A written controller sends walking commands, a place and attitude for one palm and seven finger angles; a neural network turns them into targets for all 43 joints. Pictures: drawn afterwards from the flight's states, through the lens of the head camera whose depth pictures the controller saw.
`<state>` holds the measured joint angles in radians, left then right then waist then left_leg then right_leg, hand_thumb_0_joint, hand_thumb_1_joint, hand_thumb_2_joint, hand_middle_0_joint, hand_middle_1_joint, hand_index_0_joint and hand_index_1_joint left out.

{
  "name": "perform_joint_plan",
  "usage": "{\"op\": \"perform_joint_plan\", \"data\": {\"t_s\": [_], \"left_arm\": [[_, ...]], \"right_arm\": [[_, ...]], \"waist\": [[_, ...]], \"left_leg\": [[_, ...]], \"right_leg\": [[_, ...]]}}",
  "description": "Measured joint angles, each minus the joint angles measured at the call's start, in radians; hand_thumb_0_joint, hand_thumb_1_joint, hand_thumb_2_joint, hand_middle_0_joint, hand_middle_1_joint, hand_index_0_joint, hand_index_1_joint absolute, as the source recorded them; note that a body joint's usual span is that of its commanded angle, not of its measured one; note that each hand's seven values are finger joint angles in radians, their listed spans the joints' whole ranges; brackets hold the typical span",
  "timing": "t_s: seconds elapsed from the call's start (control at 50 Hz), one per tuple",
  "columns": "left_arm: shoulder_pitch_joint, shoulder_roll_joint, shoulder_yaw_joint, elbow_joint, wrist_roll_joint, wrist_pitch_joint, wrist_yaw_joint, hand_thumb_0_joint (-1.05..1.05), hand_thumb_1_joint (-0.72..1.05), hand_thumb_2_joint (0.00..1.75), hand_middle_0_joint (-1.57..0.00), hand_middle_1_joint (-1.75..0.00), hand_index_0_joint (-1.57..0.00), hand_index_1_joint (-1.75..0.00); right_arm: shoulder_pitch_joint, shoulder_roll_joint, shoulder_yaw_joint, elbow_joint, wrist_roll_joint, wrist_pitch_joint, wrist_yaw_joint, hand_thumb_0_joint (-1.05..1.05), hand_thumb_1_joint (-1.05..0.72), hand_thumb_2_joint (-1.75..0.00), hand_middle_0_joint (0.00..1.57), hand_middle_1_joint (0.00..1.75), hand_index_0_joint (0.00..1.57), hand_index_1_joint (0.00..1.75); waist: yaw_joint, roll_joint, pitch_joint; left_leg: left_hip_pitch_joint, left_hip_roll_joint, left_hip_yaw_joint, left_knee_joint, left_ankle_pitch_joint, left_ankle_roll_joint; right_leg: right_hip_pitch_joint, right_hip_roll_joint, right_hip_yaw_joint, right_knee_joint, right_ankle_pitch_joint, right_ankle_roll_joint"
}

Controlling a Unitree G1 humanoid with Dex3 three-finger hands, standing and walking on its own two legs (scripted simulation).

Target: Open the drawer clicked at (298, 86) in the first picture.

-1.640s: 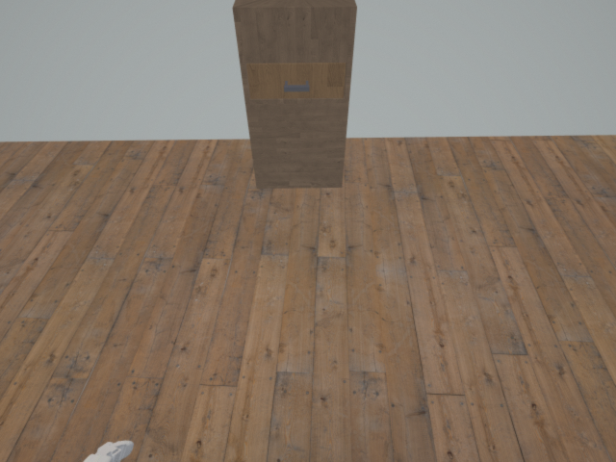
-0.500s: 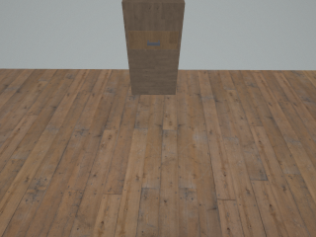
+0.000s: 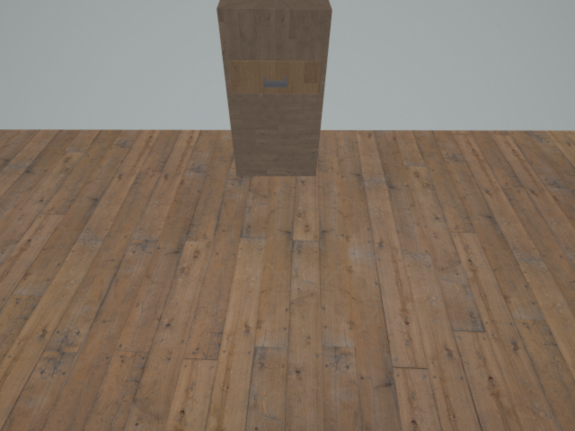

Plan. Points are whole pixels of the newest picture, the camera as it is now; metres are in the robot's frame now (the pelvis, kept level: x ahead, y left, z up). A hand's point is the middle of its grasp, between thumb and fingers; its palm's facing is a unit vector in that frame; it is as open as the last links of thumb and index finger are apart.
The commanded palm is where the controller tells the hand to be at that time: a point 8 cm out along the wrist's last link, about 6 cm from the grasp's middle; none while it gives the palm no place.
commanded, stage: walk to a spot facing it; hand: left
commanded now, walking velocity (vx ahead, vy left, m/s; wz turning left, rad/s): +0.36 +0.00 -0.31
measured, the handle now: (275, 81) +1.47 +0.14 -0.22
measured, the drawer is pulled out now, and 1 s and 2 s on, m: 0.00 0.00 0.00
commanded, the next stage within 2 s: turn to face it in 1.50 s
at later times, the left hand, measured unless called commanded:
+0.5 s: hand (214, 419) +0.18 +0.14 -0.19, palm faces -0.05 -0.98 -0.20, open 7.4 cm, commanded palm none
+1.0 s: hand (217, 313) +0.38 +0.17 -0.19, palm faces -0.13 -0.98 -0.15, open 7.4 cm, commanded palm none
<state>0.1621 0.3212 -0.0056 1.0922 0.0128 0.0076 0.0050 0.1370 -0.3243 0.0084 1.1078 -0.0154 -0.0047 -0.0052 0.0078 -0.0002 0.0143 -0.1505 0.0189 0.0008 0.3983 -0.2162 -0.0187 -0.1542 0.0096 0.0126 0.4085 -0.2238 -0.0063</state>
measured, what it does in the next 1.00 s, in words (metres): walks ahead: right foot, then left foot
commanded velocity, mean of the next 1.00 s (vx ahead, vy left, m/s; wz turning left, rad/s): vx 0.37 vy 0.00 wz -0.18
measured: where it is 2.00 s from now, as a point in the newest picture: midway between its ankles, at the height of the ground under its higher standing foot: (336, 312)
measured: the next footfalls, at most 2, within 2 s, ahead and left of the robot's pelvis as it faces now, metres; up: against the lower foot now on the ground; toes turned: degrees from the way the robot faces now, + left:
right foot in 0.38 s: +0.17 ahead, -0.14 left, +0.00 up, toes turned -13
left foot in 0.82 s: +0.45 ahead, +0.06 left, +0.00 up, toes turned +1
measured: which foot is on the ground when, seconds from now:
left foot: down 0.00-0.40, up 0.42-0.80, down 0.82-1.00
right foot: down 0.00-0.18, up 0.20-0.36, down 0.38-0.84, up 0.86-1.00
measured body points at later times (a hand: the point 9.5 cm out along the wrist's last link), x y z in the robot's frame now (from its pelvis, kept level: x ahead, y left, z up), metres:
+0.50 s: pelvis +0.14 -0.04 -0.02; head +0.15 -0.05 +0.43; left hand +0.19 +0.19 -0.17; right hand +0.03 -0.26 -0.18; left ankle +0.06 +0.10 -0.67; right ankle +0.13 -0.13 -0.74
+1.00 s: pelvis +0.36 -0.01 -0.01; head +0.37 +0.01 +0.44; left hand +0.38 +0.22 -0.18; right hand +0.38 -0.25 -0.14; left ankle +0.41 +0.06 -0.74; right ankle +0.30 -0.13 -0.64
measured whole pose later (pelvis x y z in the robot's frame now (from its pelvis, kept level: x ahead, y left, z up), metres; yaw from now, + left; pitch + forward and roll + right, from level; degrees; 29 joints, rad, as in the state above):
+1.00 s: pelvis +0.36 -0.01 -0.01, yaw -12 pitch -2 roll +0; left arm 0.33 0.18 0.07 1.10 0.03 -0.02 -0.01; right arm 0.22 -0.14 -0.06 1.02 -0.01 -0.10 -0.03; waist 0.02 -0.04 0.05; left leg -0.24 0.05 0.23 0.52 -0.24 0.06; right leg -0.48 -0.07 -0.03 1.24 -0.29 -0.02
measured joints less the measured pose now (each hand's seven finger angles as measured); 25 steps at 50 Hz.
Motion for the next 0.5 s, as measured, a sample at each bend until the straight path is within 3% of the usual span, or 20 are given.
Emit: {"op": "perform_joint_plan", "data": {"t_s": [0.1, 0.2, 0.28, 0.32, 0.36, 0.4, 0.46, 0.5], "left_arm": [[0.086, -0.044, 0.007, -0.001, 0.007, 0.015, -0.017, 0.00, 0.90, 0.90, -0.20, -0.30, -0.20, -0.30], [0.174, -0.090, 0.016, 0.008, 0.006, 0.013, -0.028, 0.00, 0.90, 0.90, -0.20, -0.30, -0.20, -0.30], [0.189, -0.122, 0.022, 0.020, 0.010, 0.019, -0.032, 0.00, 0.90, 0.90, -0.20, -0.30, -0.20, -0.30], [0.166, -0.135, 0.027, 0.008, 0.008, 0.012, -0.036, 0.01, 0.90, 0.90, -0.20, -0.30, -0.20, -0.30], [0.137, -0.145, 0.034, -0.017, 0.007, -0.004, -0.043, 0.01, 0.90, 0.90, -0.20, -0.30, -0.20, -0.30], [0.119, -0.140, 0.040, -0.050, 0.010, -0.039, -0.043, 0.01, 0.90, 0.90, -0.20, -0.30, -0.20, -0.30], [0.105, -0.142, 0.051, -0.060, 0.003, -0.074, -0.021, 0.00, 0.90, 0.90, -0.20, -0.30, -0.20, -0.30], [0.120, -0.148, 0.051, -0.054, 0.004, -0.075, -0.009, 0.00, 0.90, 0.90, -0.20, -0.30, -0.20, -0.30]], "right_arm": [[0.070, 0.048, -0.001, -0.001, -0.009, 0.006, 0.008, 0.00, -0.91, -0.90, 0.20, 0.29, 0.20, 0.30], [0.148, 0.099, -0.007, -0.001, -0.008, -0.016, 0.006, 0.00, -0.91, -0.90, 0.20, 0.29, 0.20, 0.30], [0.213, 0.135, -0.020, -0.001, -0.006, -0.051, -0.004, 0.00, -0.91, -0.90, 0.20, 0.29, 0.21, 0.30], [0.248, 0.144, -0.024, 0.010, -0.010, -0.057, -0.008, 0.00, -0.91, -0.90, 0.20, 0.29, 0.21, 0.30], [0.279, 0.146, -0.025, 0.032, -0.011, -0.051, -0.009, 0.00, -0.91, -0.90, 0.20, 0.29, 0.21, 0.30], [0.308, 0.153, -0.026, 0.058, -0.004, -0.041, -0.004, 0.00, -0.91, -0.90, 0.20, 0.29, 0.21, 0.30], [0.298, 0.158, -0.031, 0.092, 0.003, -0.014, 0.005, 0.01, -0.91, -0.90, 0.20, 0.29, 0.21, 0.30], [0.268, 0.155, -0.040, 0.088, 0.000, -0.010, 0.006, 0.01, -0.91, -0.90, 0.20, 0.29, 0.20, 0.30]], "waist": [[0.008, -0.005, -0.041], [0.006, -0.025, -0.039], [-0.016, -0.029, -0.012], [-0.031, -0.014, 0.012], [-0.035, 0.010, 0.034], [-0.025, 0.015, 0.048], [-0.011, 0.017, 0.059], [-0.003, 0.010, 0.046]], "left_leg": [[-0.019, 0.011, 0.024, 0.094, -0.119, 0.008], [-0.009, 0.014, 0.063, 0.152, -0.156, 0.011], [0.058, 0.020, 0.110, 0.104, -0.182, 0.003], [0.092, 0.032, 0.113, 0.074, -0.183, -0.007], [0.114, 0.054, 0.112, 0.078, -0.204, -0.023], [0.082, 0.076, 0.113, 0.201, -0.260, -0.016], [-0.075, 0.084, 0.067, 0.591, -0.275, 0.021], [-0.179, 0.084, 0.069, 0.739, -0.218, 0.029]], "right_leg": [[-0.018, 0.012, 0.023, 0.067, -0.067, -0.010], [-0.057, 0.013, 0.047, 0.200, -0.155, -0.021], [-0.183, -0.012, -0.020, 0.447, -0.246, -0.019], [-0.226, -0.029, -0.056, 0.448, -0.256, -0.019], [-0.231, -0.040, -0.090, 0.341, -0.194, -0.021], [-0.209, -0.042, -0.109, 0.249, -0.053, -0.030], [-0.168, -0.026, -0.133, 0.285, -0.103, -0.048], [-0.114, -0.014, -0.131, 0.232, -0.124, -0.052]]}}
